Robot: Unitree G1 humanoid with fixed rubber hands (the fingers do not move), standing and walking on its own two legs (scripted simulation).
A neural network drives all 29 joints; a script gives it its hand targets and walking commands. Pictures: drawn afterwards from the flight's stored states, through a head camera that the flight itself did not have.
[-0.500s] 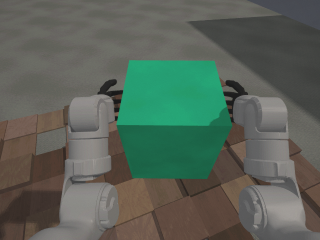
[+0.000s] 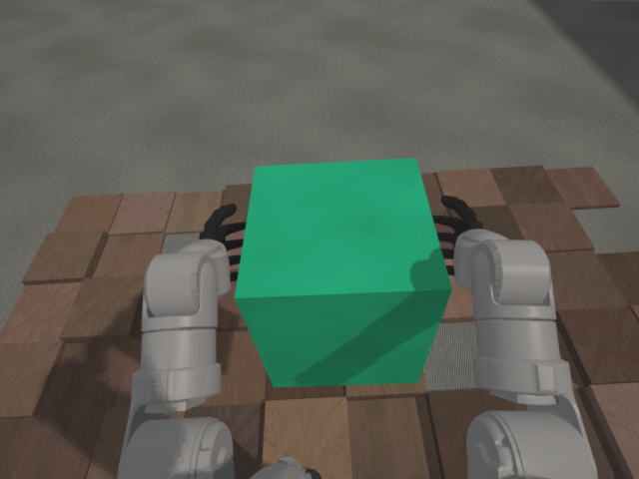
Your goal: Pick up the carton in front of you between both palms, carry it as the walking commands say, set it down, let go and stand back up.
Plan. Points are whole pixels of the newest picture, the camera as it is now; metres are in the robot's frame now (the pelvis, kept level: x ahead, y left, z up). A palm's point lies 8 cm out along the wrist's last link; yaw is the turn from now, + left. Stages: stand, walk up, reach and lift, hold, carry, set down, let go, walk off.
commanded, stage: carry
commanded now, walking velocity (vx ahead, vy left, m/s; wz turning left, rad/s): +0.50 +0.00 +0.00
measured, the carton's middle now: (340, 279) +0.38 +0.01 +0.02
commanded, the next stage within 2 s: none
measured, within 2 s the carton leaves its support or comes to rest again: neither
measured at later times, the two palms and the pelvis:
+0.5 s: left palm (260, 55) +0.64 +0.13 +0.21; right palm (464, 40) +0.67 -0.17 +0.21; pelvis +0.30 -0.05 +0.00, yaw +0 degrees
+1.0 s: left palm (309, 22) +0.99 +0.08 +0.11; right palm (448, 27) +0.94 -0.21 +0.11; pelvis +0.61 -0.01 +0.05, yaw -4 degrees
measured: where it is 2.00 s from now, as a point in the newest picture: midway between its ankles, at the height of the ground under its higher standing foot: (350, 217)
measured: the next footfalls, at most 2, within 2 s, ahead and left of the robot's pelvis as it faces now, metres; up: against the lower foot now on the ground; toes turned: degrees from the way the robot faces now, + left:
right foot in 0.34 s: +0.33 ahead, -0.11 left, -0.04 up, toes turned -6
left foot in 0.76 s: +0.70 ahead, +0.05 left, +0.00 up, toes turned -1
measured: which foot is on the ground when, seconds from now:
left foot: down 0.00-0.40, up 0.42-0.74, down 0.76-1.00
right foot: up 0.00-0.32, down 0.34-0.76, up 0.78-1.00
